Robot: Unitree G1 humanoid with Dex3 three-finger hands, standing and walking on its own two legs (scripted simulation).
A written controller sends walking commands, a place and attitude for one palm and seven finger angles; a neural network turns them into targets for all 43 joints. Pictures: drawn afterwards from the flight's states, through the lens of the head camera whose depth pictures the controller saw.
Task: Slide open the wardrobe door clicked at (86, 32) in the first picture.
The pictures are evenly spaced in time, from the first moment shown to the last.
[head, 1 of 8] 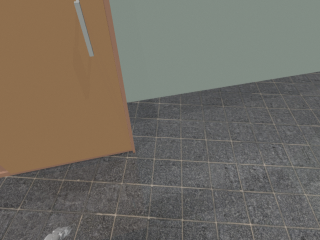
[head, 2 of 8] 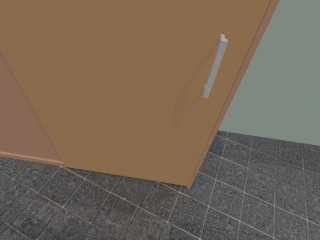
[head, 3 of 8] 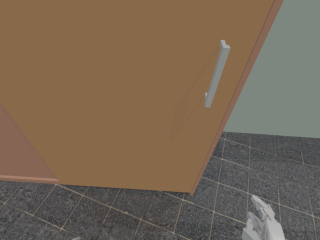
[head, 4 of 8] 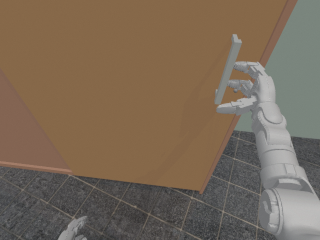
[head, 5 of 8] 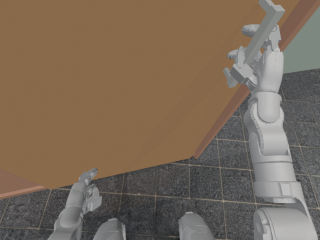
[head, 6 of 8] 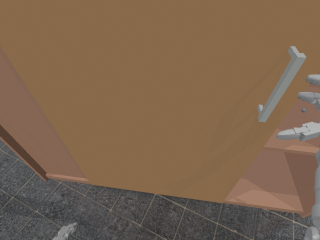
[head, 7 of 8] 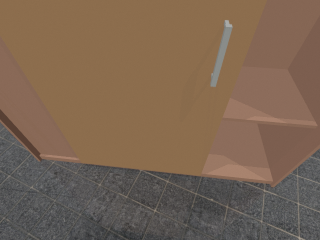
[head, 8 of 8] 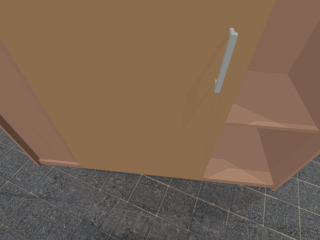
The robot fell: no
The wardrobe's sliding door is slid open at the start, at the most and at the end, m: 0.00 0.47 0.47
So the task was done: yes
